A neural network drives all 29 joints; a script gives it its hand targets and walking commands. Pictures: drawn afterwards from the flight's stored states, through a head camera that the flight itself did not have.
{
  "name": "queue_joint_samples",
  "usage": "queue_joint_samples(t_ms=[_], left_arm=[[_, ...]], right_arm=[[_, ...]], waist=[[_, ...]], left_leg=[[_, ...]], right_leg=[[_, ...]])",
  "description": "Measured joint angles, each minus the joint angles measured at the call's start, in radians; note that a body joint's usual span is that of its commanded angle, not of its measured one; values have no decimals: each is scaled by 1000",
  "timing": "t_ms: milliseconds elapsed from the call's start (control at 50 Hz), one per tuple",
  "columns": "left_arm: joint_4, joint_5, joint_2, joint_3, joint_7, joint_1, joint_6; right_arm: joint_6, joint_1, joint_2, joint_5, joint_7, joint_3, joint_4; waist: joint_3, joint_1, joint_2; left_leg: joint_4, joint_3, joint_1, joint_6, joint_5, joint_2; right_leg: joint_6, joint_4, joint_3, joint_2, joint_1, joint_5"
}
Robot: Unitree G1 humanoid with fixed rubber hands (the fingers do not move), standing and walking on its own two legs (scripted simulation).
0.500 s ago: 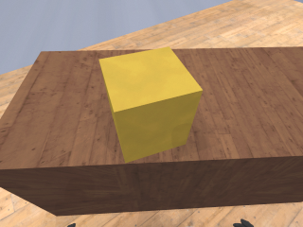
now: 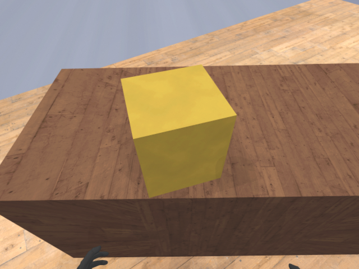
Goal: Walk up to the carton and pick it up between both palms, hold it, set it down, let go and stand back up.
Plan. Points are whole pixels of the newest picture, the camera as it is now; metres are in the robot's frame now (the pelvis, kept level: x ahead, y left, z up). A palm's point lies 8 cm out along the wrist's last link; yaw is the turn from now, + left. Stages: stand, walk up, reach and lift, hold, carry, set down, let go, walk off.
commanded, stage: walk up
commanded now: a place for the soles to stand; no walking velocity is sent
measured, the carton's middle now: (174, 132) +0.44 +0.04 +0.04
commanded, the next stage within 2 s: none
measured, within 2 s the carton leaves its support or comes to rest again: neither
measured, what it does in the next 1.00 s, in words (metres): stands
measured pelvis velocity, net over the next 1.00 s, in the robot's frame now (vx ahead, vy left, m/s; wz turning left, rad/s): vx -0.01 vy -0.01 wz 0.09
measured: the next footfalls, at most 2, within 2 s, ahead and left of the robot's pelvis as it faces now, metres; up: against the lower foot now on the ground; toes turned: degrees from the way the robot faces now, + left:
none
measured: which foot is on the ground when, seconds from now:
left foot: down 0.00-1.00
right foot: down 0.00-1.00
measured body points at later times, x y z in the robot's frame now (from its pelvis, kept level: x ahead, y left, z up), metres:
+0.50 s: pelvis -0.02 -0.01 +0.00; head -0.01 -0.01 +0.45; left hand +0.03 +0.25 -0.13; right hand +0.04 -0.26 -0.13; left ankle -0.02 +0.12 -0.73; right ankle +0.02 -0.12 -0.73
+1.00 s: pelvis -0.01 -0.01 +0.00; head -0.01 -0.01 +0.45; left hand +0.01 +0.25 -0.14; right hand +0.04 -0.26 -0.13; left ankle -0.02 +0.12 -0.73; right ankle +0.02 -0.12 -0.73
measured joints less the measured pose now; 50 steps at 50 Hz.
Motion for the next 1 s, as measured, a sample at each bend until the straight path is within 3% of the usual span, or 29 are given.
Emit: queue_joint_samples(t_ms=[540,1000], left_arm=[[105,3,-4,6,8,87,-9],[125,22,-4,17,15,134,-11]], right_arm=[[-13,58,15,-9,-5,-3,105],[-15,94,29,-23,-7,-24,133]], waist=[[-7,9,-3],[-52,11,1]], left_leg=[[-31,-46,-35,-12,64,-7],[8,-92,-64,-9,34,-23]], right_leg=[[-14,-43,-46,-8,-10,51],[-12,-9,-89,-26,-16,5]])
